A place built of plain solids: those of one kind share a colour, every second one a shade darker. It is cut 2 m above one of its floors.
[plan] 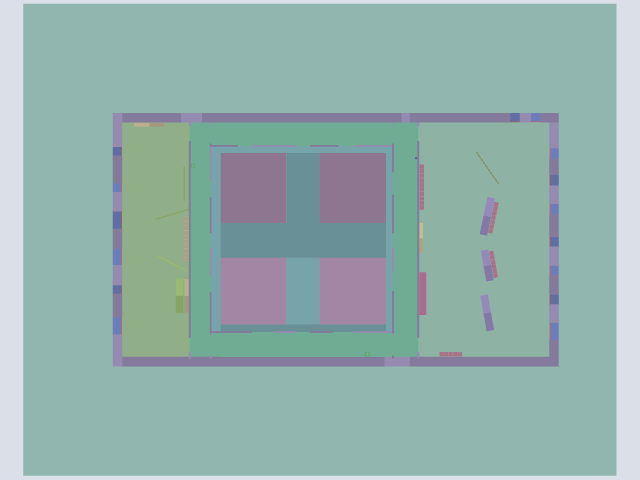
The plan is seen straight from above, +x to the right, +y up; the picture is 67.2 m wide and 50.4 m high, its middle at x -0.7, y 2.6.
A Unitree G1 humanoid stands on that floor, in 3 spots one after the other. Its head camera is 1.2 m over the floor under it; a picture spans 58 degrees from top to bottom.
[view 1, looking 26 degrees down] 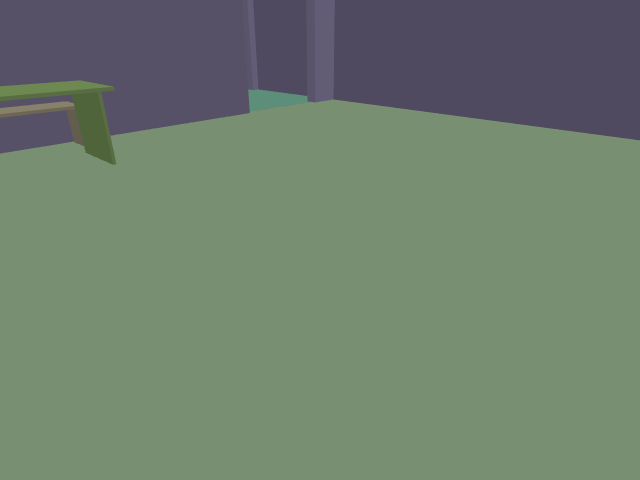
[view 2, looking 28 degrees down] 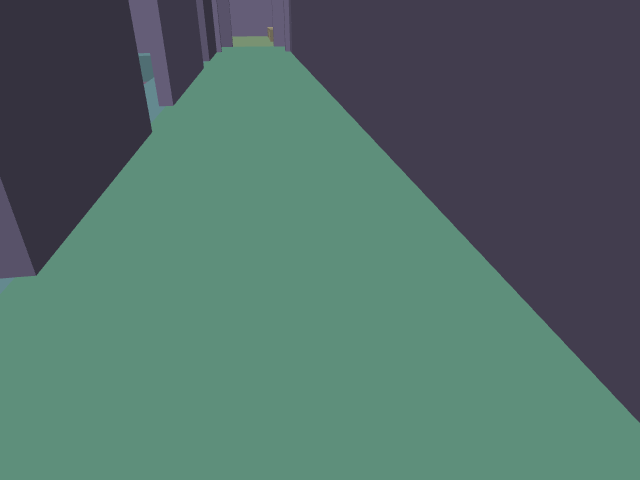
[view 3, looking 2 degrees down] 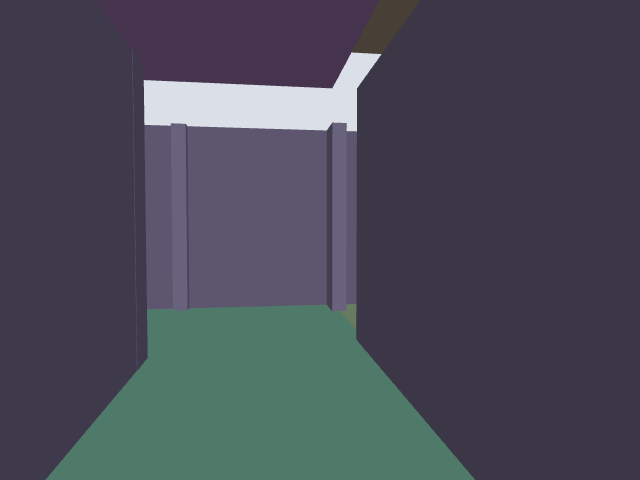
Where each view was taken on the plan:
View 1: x -20.10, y -3.27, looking -47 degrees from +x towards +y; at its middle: floor_breakhall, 2.74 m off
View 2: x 3.29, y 13.76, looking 172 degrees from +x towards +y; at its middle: floor_corr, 2.56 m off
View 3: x -13.28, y -3.27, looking -98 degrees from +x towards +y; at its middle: wall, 6.47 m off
